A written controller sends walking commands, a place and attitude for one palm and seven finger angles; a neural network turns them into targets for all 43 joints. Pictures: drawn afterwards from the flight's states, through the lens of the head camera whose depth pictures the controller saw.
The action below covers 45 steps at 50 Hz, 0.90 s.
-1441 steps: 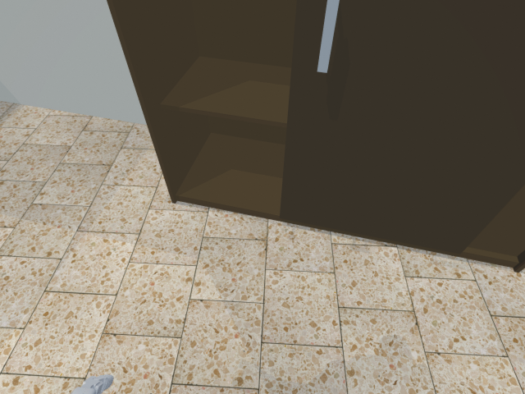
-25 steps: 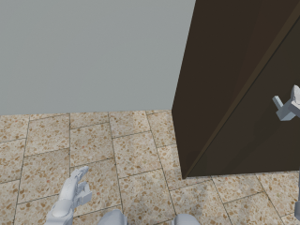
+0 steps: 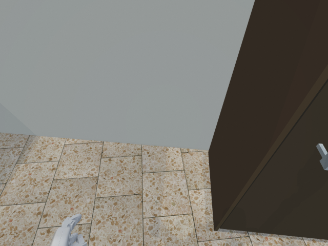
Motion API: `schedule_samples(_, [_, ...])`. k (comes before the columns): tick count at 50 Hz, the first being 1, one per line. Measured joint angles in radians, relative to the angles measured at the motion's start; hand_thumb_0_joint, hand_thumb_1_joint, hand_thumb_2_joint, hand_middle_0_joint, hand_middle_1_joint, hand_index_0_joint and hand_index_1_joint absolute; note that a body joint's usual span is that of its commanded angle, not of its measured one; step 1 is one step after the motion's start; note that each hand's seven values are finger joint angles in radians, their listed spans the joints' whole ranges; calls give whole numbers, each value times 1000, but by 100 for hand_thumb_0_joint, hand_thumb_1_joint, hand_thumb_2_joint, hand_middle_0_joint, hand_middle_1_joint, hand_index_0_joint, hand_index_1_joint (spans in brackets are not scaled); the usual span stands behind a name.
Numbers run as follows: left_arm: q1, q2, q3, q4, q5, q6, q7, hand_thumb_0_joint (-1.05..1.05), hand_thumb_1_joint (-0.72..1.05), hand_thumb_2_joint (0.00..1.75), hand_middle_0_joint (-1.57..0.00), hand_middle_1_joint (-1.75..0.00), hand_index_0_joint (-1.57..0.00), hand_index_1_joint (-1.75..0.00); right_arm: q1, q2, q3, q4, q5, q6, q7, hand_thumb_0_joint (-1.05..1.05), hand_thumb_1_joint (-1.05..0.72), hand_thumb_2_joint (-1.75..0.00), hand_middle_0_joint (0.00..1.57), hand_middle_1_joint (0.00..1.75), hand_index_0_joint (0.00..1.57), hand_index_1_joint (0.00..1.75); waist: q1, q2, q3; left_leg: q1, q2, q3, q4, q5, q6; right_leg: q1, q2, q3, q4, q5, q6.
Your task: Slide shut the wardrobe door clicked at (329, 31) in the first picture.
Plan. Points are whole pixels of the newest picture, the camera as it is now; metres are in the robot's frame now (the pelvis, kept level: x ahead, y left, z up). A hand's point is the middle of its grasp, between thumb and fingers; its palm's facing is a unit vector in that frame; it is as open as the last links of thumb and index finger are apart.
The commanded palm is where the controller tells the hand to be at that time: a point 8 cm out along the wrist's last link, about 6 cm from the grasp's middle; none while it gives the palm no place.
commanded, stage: stop walking and hold the door there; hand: right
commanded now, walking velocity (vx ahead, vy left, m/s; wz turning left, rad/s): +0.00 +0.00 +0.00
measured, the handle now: out of the picture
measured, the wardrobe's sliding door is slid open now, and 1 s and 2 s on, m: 0.00 0.00 0.00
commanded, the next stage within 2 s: none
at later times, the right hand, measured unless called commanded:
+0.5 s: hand out of the picture +0.31 -0.36 +0.13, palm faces +0.61 +0.75 -0.26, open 7.0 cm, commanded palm +0.26 -0.38 +0.13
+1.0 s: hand out of the picture +0.31 -0.36 +0.13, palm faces +0.45 +0.87 -0.22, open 6.7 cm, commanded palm +0.27 -0.38 +0.13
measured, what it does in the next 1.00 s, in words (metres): steps to the right: left foot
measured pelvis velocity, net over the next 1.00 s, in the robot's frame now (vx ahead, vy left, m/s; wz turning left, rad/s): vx -0.06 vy -0.09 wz -0.01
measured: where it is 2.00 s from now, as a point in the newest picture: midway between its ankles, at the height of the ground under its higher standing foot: outside the picture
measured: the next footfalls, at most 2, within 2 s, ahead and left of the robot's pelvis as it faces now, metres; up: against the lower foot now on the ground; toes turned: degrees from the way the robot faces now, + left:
left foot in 0.92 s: +0.00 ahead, +0.07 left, +0.00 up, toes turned +7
right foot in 1.16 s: -0.01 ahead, -0.33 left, +0.00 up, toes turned -3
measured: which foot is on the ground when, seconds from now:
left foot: down 0.00-0.72, up 0.74-0.90, down 0.92-1.00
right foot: down 0.00-0.92, up 0.94-1.00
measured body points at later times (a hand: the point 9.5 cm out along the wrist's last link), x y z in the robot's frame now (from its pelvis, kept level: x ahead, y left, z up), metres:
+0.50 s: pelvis +0.00 -0.01 +0.00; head -0.01 +0.00 +0.45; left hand +0.14 +0.25 -0.10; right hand +0.27 -0.40 +0.15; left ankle +0.04 +0.13 -0.74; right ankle +0.01 -0.10 -0.74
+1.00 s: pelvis -0.06 -0.09 -0.01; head -0.03 -0.08 +0.43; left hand +0.10 +0.15 -0.13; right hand +0.28 -0.41 +0.14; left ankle -0.04 +0.06 -0.74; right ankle -0.03 -0.15 -0.70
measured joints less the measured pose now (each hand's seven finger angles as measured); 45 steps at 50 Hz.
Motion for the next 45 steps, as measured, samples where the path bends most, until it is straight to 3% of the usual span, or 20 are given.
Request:
schedule_samples(7, [37, -9, -9, 9, 0, -5, 2, 1, 90, 89, -20, -30, -20, -30, -10, -2, 25, 58, -11, -26, 3, -7, -57, -74, 41, 137, 24, 137, 4, 2, -31, 3, 11, -14, -25, 20, -9, 8, 13, -14, -29, 18, -13])
schedule_samples(19, [44, -17, -11, 23, 0, -12, -1, 1, 90, 89, -20, -30, -20, -30, -14, 13, 41, 90, -12, -61, 11, -7, -57, -75, 41, 138, 25, 137, -15, -9, -43, 4, 17, -17, -20, 11, -15, 14, 20, -17, -33, 13, -17])
schedule_samples(30, [-38, 34, 29, -10, -1, 39, -9, 1, 90, 89, -20, -30, -20, -30, -66, 36, 73, 58, -13, -66, 18, -9, -57, -74, 43, 138, 25, 137, -4, -46, 12, -29, 38, 9, -14, 29, -38, -65, 34, 10, 41, 6, -25])
schedule_samples(34, [-56, 37, 29, -19, -5, 59, -8, 1, 90, 89, -20, -30, -20, -30, -96, 42, 112, 40, -15, -59, 21, -9, -58, -74, 45, 139, 26, 137, 0, -24, 31, -40, 70, -3, 7, 32, -60, -64, 68, -1, 33, 23, -59])
schedule_samples(36, [-61, 31, 22, -33, -9, 66, -8, 1, 90, 89, -20, -30, -20, -30, -110, 44, 130, 31, -13, -55, 19, -8, -59, -75, 45, 139, 26, 137, 5, -14, 40, -53, 82, -4, 38, 5, -44, -66, 79, -6, 39, 27, -78])
schedule_samples(39, [-60, 12, 8, -57, -11, 64, -10, 1, 90, 90, -20, -30, -20, -30, -123, 59, 143, 24, -6, -51, 7, -7, -61, -74, 45, 139, 24, 137, 0, -18, 50, -104, 84, 22, 211, -184, -10, -67, 81, -23, 39, 30, -97])
schedule_samples(41, [-53, -3, -1, -60, -8, 49, -13, 1, 90, 90, -20, -30, -20, -30, -132, 74, 151, 25, 0, -44, 1, -6, -62, -74, 45, 140, 24, 137, -3, -30, 54, -112, 76, 54, 297, -245, -1, -67, 81, -28, 34, 38, -108])
schedule_samples(45, [-42, -31, -22, -42, 3, 23, -33, 1, 90, 90, -20, -30, -20, -30, -153, 85, 171, 24, 7, -26, -4, -6, -63, -73, 44, 139, 23, 137, -16, -30, 59, -34, 75, 121, 235, -233, 4, -74, 99, -49, 38, 42, -121])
